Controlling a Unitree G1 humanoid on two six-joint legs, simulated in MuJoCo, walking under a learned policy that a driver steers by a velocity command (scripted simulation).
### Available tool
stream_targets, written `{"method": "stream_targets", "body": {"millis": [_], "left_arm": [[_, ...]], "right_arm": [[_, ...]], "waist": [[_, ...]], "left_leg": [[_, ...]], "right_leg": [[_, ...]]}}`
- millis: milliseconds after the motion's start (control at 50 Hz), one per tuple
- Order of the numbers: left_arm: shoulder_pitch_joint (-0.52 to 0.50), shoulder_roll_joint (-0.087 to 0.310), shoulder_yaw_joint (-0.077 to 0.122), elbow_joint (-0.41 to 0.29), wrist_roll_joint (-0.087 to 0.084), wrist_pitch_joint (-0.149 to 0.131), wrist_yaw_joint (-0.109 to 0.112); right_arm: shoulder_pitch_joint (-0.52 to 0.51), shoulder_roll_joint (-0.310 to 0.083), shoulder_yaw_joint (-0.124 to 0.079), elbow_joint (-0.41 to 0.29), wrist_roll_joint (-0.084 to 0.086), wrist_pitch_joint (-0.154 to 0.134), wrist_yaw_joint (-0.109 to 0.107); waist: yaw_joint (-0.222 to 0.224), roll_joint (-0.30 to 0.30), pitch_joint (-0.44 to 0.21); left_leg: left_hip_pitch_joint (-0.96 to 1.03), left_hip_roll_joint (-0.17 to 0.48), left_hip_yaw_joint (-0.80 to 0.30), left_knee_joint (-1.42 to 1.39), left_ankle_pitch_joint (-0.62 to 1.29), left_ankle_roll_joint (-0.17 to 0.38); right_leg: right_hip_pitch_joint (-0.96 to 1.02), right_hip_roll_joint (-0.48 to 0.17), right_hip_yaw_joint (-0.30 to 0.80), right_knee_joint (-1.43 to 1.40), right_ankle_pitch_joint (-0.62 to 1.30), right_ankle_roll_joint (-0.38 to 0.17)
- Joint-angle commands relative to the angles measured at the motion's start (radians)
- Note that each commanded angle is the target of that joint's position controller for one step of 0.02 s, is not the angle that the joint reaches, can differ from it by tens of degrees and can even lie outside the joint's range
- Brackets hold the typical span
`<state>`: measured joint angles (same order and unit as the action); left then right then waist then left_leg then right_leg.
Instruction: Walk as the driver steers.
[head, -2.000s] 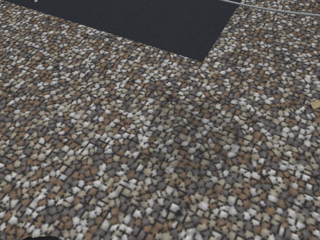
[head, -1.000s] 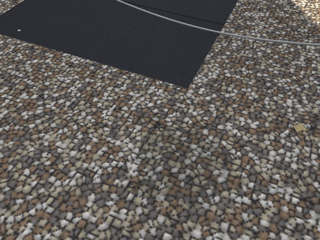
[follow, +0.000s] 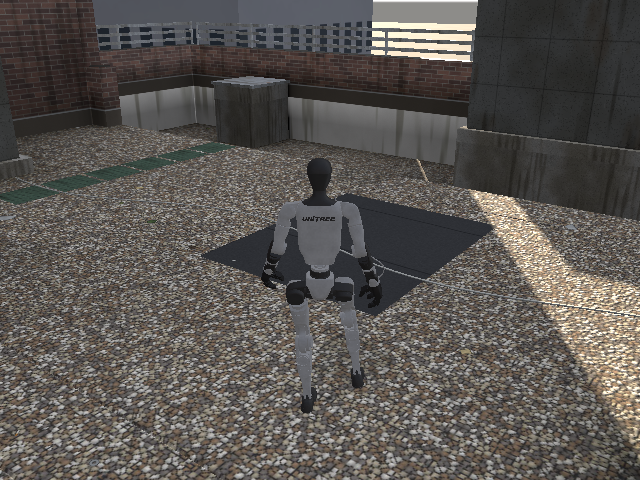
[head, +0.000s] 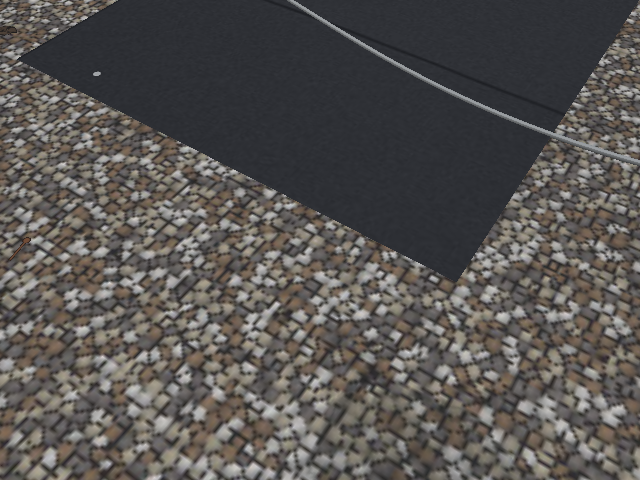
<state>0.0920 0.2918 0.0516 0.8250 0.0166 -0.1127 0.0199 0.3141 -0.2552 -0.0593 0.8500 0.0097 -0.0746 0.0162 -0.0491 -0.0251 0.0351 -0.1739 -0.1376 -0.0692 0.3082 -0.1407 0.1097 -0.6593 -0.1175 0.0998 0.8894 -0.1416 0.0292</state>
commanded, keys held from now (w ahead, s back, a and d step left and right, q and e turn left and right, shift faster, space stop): w+q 1.00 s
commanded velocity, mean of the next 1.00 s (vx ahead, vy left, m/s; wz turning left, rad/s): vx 0.50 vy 0.00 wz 0.58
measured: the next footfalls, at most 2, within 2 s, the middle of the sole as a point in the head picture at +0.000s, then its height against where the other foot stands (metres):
right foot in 0.22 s outside the picture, level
left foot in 0.74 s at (223, 469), level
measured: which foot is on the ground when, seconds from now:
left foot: down 0.00-0.24, up 0.26-0.72, down 0.74-1.00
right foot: up 0.00-0.20, down 0.22-0.76, up 0.78-1.00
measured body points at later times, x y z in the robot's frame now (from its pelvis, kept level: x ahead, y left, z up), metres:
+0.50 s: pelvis +0.28 -0.04 +0.00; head +0.31 -0.04 +0.45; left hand +0.25 +0.24 -0.12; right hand +0.51 -0.26 -0.10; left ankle +0.33 +0.14 -0.67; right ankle +0.28 -0.15 -0.75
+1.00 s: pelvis +0.52 +0.12 +0.00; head +0.54 +0.15 +0.45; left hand +0.51 +0.44 -0.09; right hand +0.75 -0.07 -0.10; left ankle +0.48 +0.17 -0.75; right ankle +0.71 +0.01 -0.67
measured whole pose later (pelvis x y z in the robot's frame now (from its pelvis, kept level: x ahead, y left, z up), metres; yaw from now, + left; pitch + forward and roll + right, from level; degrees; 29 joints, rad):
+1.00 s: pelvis +0.52 +0.12 +0.00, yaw +36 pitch +2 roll +0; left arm 0.11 0.32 0.05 0.71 0.02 -0.10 0.00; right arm 0.33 -0.28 -0.06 0.68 0.01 -0.04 0.01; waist -0.04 -0.03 0.04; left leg -0.21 -0.11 -0.08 0.37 -0.18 0.10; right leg -0.67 -0.11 0.08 0.94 -0.19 0.06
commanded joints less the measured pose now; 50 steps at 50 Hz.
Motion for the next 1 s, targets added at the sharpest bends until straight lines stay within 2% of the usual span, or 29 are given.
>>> {"method": "stream_targets", "body": {"millis": [20, 60, 120, 160, 200, 220, 240, 260, 280, 300, 320, 360, 400, 460, 560, 640, 680, 700, 720, 740, 760, 780, 800, 820, 840, 860, 900, 940, 1000], "left_arm": [[-0.061, 0.044, 0.005, -0.076, 0.003, -0.007, -0.001], [-0.122, 0.038, 0.0, -0.104, -0.009, -0.012, -0.01], [-0.163, 0.074, 0.006, -0.136, -0.021, -0.018, -0.021], [-0.155, 0.103, 0.015, -0.144, -0.025, -0.029, -0.03], [-0.03, 0.137, 0.033, -0.117, -0.024, -0.04, -0.027], [0.111, 0.18, 0.049, -0.099, -0.008, -0.046, -0.02], [0.256, 0.266, 0.071, -0.085, 0.008, -0.037, -0.011], [0.296, 0.246, 0.072, -0.051, -0.015, -0.02, -0.021], [0.237, 0.142, 0.047, -0.083, -0.021, -0.014, -0.021], [0.183, 0.105, 0.035, -0.094, -0.017, -0.006, -0.018], [0.134, 0.086, 0.026, -0.094, -0.011, -0.001, -0.019], [0.098, 0.068, 0.02, -0.084, -0.002, -0.001, -0.02], [0.104, 0.079, 0.027, -0.069, -0.009, -0.009, -0.023], [0.117, 0.115, 0.042, -0.051, -0.01, -0.013, -0.022], [0.153, 0.151, 0.05, -0.033, -0.018, 0.003, -0.014], [0.208, 0.186, 0.06, -0.009, -0.036, 0.027, -0.013], [0.205, 0.212, 0.068, -0.01, -0.043, 0.041, -0.009], [0.205, 0.229, 0.073, -0.013, -0.046, 0.048, -0.005], [0.196, 0.235, 0.074, -0.017, -0.048, 0.056, 0.0], [0.199, 0.211, 0.063, -0.024, -0.042, 0.056, 0.005], [0.252, 0.088, 0.025, -0.062, 0.006, 0.044, -0.002], [0.256, 0.07, 0.004, -0.111, -0.006, 0.004, -0.016], [0.13, 0.163, 0.028, -0.134, -0.047, -0.021, -0.028], [0.092, 0.158, 0.023, -0.151, -0.057, -0.034, -0.031], [0.097, 0.145, 0.022, -0.136, -0.035, -0.036, -0.022], [0.112, 0.156, 0.03, -0.13, -0.014, -0.028, -0.017], [0.141, 0.144, 0.032, -0.129, -0.005, -0.004, -0.019], [0.121, 0.115, 0.025, -0.136, 0.003, 0.011, -0.017], [0.003, 0.079, 0.01, -0.17, 0.003, 0.013, -0.018]], "right_arm": [[-0.027, -0.18, -0.044, -0.08, 0.008, -0.01, -0.023], [0.016, -0.185, -0.046, -0.069, 0.014, -0.003, -0.025], [0.055, -0.169, -0.043, -0.057, 0.022, 0.009, -0.03], [0.055, -0.174, -0.047, -0.063, 0.016, 0.018, -0.037], [0.036, -0.157, -0.042, -0.078, 0.01, 0.025, -0.037], [0.024, -0.108, -0.022, -0.097, 0.001, 0.021, -0.031], [0.121, -0.043, -0.003, -0.119, 0.007, 0.012, -0.028], [0.182, -0.07, 0.003, -0.137, 0.03, 0.005, -0.027], [0.115, -0.173, -0.021, -0.124, 0.038, 0.01, -0.029], [0.028, -0.191, -0.029, -0.14, 0.028, 0.017, -0.031], [-0.012, -0.176, -0.031, -0.153, 0.017, 0.021, -0.03], [-0.015, -0.134, -0.033, -0.167, 0.018, 0.032, -0.021], [-0.02, -0.095, -0.025, -0.183, 0.02, 0.043, -0.016], [-0.07, -0.085, -0.021, -0.22, 0.013, 0.047, -0.012], [-0.217, -0.062, -0.007, -0.27, 0.013, 0.032, 0.019], [-0.31, -0.07, -0.007, -0.324, 0.017, 0.033, 0.041], [-0.292, -0.097, -0.02, -0.337, 0.014, 0.037, 0.047], [-0.241, -0.122, -0.034, -0.331, 0.011, 0.041, 0.046], [-0.117, -0.161, -0.058, -0.302, 0.012, 0.044, 0.041], [0.06, -0.222, -0.092, -0.255, 0.015, 0.051, 0.025], [0.127, -0.321, -0.112, -0.237, 0.022, 0.059, 0.002], [0.109, -0.348, -0.103, -0.28, 0.016, 0.04, 0.01], [0.106, -0.26, -0.079, -0.27, 0.008, 0.027, 0.018], [0.067, -0.226, -0.068, -0.262, 0.007, 0.018, 0.018], [-0.006, -0.201, -0.059, -0.269, 0.008, 0.015, 0.016], [-0.061, -0.174, -0.049, -0.282, 0.002, 0.014, 0.014], [-0.096, -0.168, -0.046, -0.29, -0.007, 0.01, 0.006], [-0.079, -0.181, -0.049, -0.273, -0.002, 0.006, -0.006], [-0.037, -0.197, -0.054, -0.247, 0.005, 0.012, -0.024]], "waist": [[0.009, 0.07, 0.005], [-0.02, 0.084, -0.007], [-0.026, 0.097, -0.019], [-0.008, 0.118, -0.03], [0.062, 0.142, -0.081], [0.129, 0.105, -0.204], [0.129, -0.104, -0.369], [0.107, -0.316, -0.412], [0.129, -0.159, -0.268], [0.132, -0.074, -0.158], [0.11, -0.04, -0.083], [0.068, -0.08, -0.027], [0.06, -0.076, -0.021], [0.061, -0.044, -0.015], [0.114, -0.026, 0.015], [0.131, -0.028, 0.046], [0.097, -0.054, 0.016], [0.061, -0.074, -0.026], [-0.015, -0.068, -0.095], [-0.102, -0.03, -0.184], [-0.06, 0.203, -0.262], [-0.025, 0.275, -0.439], [-0.081, 0.14, -0.359], [-0.055, 0.119, -0.226], [-0.002, 0.031, -0.154], [0.037, 0.043, -0.115], [0.075, 0.071, -0.098], [0.076, 0.063, -0.081], [0.036, 0.077, -0.046]], "left_leg": [[-0.154, 0.208, -0.178, -0.131, 0.069, 0.127], [-0.151, 0.21, -0.192, -0.114, 0.04, 0.105], [-0.033, 0.242, -0.271, -0.03, 0.009, 0.093], [0.041, 0.27, -0.333, 0.043, 0.035, 0.085], [0.043, 0.241, -0.343, 0.157, 0.122, 0.057], [-0.039, 0.187, -0.287, 0.366, 0.107, 0.025], [-0.333, 0.051, -0.141, 0.699, -0.173, -0.053], [-0.567, 0.064, -0.096, 0.909, -0.473, -0.072], [-0.636, 0.129, -0.12, 0.994, -0.394, -0.078], [-0.633, 0.164, -0.081, 0.996, -0.304, -0.084], [-0.602, 0.193, -0.067, 0.954, -0.24, -0.091], [-0.531, 0.24, -0.053, 0.889, -0.177, -0.092], [-0.526, 0.255, -0.032, 0.855, -0.144, -0.101], [-0.568, 0.265, -0.033, 0.741, -0.04, -0.116], [-0.514, 0.243, 0.044, 0.459, 0.178, -0.1], [-0.516, 0.221, 0.091, 0.349, 0.107, -0.062], [-0.434, 0.171, 0.14, 0.324, 0.005, -0.025], [-0.346, 0.131, 0.168, 0.322, -0.047, -0.003], [-0.177, 0.087, 0.188, 0.28, -0.036, 0.029], [0.11, 0.076, 0.144, 0.236, 0.016, 0.07], [0.436, 0.318, -0.248, 0.231, 0.023, 0.169], [0.609, 0.49, -0.788, 0.048, -0.174, 0.344], [0.567, 0.46, -0.687, -0.005, -0.189, 0.278], [0.426, 0.421, -0.536, -0.008, -0.127, 0.24], [0.267, 0.374, -0.429, -0.011, -0.031, 0.203], [0.148, 0.341, -0.357, -0.025, 0.079, 0.188], [0.026, 0.312, -0.308, -0.066, 0.181, 0.195], [-0.043, 0.29, -0.247, -0.079, 0.247, 0.199], [-0.083, 0.24, -0.187, -0.074, 0.197, 0.158]], "right_leg": [[0.12, 0.057, -0.042, -0.236, 0.216, 0.024], [0.182, 0.091, -0.052, -0.32, 0.292, 0.027], [0.179, 0.102, -0.014, -0.401, 0.244, 0.018], [0.201, 0.107, -0.002, -0.433, 0.146, -0.002], [0.374, 0.108, -0.027, -0.487, 0.085, -0.049], [0.614, 0.005, 0.051, -0.453, 0.068, -0.109], [0.996, -0.225, 0.378, -0.453, -0.016, -0.238], [1.088, -0.345, 0.706, -0.547, -0.241, -0.318], [0.968, -0.299, 0.603, -0.578, -0.351, -0.27], [0.831, -0.249, 0.435, -0.592, -0.274, -0.224], [0.706, -0.201, 0.324, -0.625, -0.158, -0.208], [0.571, -0.142, 0.176, -0.683, -0.044, -0.191], [0.537, -0.135, 0.089, -0.724, 0.04, -0.21], [0.558, -0.146, -0.008, -0.748, 0.16, -0.229], [0.597, -0.12, -0.173, -0.746, 0.222, -0.193], [0.711, -0.162, -0.221, -0.702, 0.297, -0.169], [0.751, -0.168, -0.259, -0.602, 0.569, -0.148], [0.759, -0.165, -0.278, -0.502, 0.741, -0.138], [0.725, -0.145, -0.305, -0.329, 0.833, -0.119], [0.564, -0.108, -0.322, -0.086, 0.728, -0.082], [0.188, -0.004, -0.318, 0.263, -0.037, -0.031], [-0.071, 0.157, -0.088, 0.504, -0.486, -0.008], [-0.181, 0.096, 0.002, 0.527, -0.397, -0.022], [-0.194, 0.059, -0.017, 0.458, -0.305, -0.039], [-0.129, 0.018, -0.018, 0.369, -0.236, -0.035], [-0.055, -0.006, -0.016, 0.296, -0.197, -0.026], [0.025, -0.012, -0.023, 0.238, -0.158, -0.002], [0.039, 0.0, -0.042, 0.156, -0.106, 0.027], [0.046, 0.034, -0.049, -0.071, 0.088, 0.048]]}}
